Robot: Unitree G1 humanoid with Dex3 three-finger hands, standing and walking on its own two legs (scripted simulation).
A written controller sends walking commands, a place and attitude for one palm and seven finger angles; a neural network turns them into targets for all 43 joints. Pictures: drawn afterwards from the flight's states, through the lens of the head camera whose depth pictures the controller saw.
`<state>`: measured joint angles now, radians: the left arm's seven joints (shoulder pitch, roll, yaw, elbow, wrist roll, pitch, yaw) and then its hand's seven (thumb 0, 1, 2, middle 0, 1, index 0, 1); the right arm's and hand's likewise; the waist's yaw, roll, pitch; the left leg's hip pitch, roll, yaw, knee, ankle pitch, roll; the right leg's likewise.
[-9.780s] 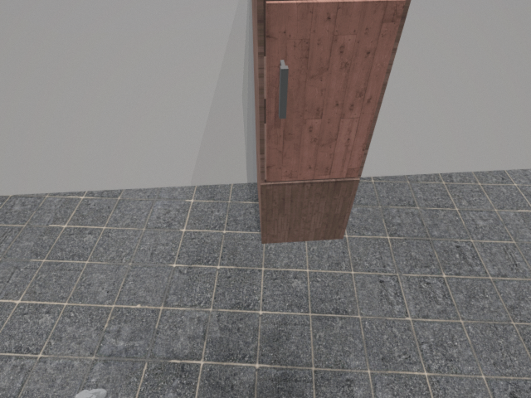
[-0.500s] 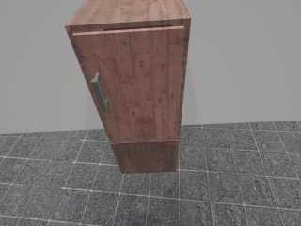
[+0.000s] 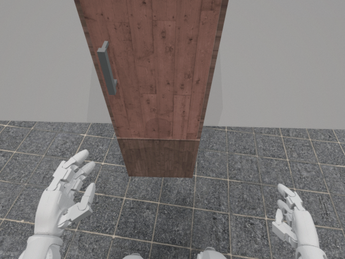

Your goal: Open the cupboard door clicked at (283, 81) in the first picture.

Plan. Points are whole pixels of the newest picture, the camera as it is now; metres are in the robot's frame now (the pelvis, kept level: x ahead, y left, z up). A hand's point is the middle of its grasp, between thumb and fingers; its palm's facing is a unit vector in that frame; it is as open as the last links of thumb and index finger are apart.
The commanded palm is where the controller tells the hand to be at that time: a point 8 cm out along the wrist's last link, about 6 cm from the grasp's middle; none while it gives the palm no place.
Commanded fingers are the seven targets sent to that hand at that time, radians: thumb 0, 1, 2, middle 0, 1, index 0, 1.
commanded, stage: raise the hand with hooked fingers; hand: left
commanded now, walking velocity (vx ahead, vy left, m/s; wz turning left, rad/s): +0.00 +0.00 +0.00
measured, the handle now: (109, 69) +0.61 +0.23 +0.10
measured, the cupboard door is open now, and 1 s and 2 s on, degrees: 0 0 0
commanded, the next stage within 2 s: move the hooked fingers beside the handle in 1.76 s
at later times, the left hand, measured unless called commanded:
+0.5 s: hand (58, 196) +0.23 +0.25 +0.05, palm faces +0.04 -1.00 -0.06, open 11.1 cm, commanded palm +0.20 +0.30 +0.06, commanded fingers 0.00 -0.10 0.47 -0.27 -0.94 -0.27 -0.94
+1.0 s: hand (43, 166) +0.28 +0.28 +0.09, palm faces +0.07 -1.00 -0.06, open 13.7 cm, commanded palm +0.25 +0.34 +0.10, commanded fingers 0.00 -0.50 0.30 -0.30 -1.20 -0.30 -1.20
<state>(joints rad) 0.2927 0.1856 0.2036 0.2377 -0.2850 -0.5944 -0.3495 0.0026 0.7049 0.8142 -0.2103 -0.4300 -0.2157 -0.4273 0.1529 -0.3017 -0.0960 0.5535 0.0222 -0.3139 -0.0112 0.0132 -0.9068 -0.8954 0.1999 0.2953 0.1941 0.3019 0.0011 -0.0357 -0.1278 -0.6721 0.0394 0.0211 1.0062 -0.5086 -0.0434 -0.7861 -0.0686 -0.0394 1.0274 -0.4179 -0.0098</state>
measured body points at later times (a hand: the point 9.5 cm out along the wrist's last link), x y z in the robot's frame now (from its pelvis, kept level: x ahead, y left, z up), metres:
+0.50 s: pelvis +0.00 +0.04 +0.00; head +0.05 +0.04 +0.44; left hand +0.22 +0.30 +0.06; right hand +0.14 -0.18 -0.09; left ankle +0.00 +0.15 -0.67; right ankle +0.05 -0.11 -0.67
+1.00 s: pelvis +0.02 +0.03 +0.02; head +0.05 +0.03 +0.47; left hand +0.27 +0.34 +0.10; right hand +0.20 -0.20 -0.05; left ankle +0.00 +0.15 -0.67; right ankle +0.05 -0.11 -0.67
